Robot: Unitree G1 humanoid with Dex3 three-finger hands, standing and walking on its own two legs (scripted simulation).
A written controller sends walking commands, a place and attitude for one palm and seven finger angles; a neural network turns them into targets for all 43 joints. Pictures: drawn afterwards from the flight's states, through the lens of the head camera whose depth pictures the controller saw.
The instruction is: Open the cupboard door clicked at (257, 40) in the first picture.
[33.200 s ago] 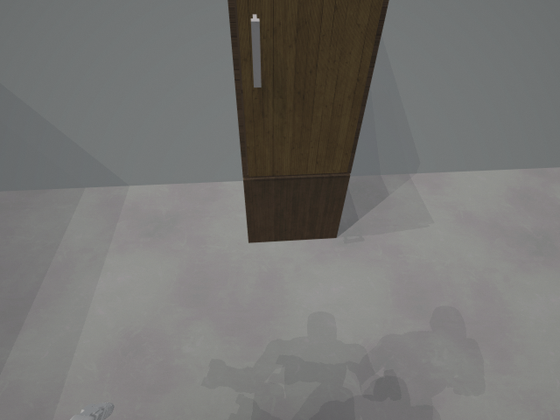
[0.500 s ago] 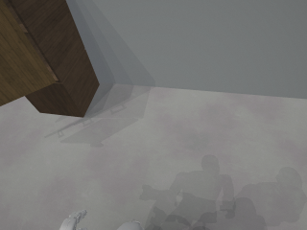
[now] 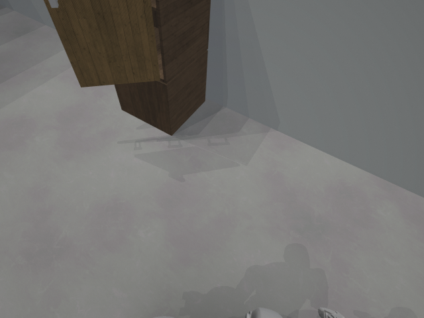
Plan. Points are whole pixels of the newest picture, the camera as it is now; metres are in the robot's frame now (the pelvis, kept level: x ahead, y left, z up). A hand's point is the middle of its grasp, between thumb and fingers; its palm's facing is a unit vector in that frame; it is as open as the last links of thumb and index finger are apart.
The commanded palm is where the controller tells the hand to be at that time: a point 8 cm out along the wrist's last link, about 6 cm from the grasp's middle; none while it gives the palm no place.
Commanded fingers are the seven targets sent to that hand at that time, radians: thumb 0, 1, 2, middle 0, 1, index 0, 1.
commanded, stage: turn to face it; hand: left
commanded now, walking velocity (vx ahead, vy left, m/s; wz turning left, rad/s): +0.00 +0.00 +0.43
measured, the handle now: out of the picture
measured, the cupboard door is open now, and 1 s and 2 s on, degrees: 44 44 44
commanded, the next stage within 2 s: take the last steps up to it in 0.42 s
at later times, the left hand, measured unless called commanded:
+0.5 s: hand out of the picture +0.04 +0.15 -0.14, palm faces +0.23 -0.94 -0.25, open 7.3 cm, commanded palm none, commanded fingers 0.00 0.90 0.90 -0.20 -0.30 -0.20 -0.30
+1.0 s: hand out of the picture +0.03 +0.22 -0.16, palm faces +0.36 -0.91 -0.19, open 7.4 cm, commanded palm none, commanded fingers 0.00 0.90 0.90 -0.20 -0.30 -0.20 -0.30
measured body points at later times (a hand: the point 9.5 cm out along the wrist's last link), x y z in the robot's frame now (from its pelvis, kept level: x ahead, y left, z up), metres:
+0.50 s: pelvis +0.00 -0.05 +0.01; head +0.04 -0.07 +0.46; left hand +0.03 +0.20 -0.12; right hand +0.09 -0.29 -0.15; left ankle -0.06 +0.09 -0.64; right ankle +0.02 -0.14 -0.73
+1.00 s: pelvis +0.05 +0.03 +0.01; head +0.06 +0.04 +0.46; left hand +0.01 +0.27 -0.14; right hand +0.11 -0.18 -0.14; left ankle -0.04 +0.09 -0.73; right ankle +0.13 -0.09 -0.66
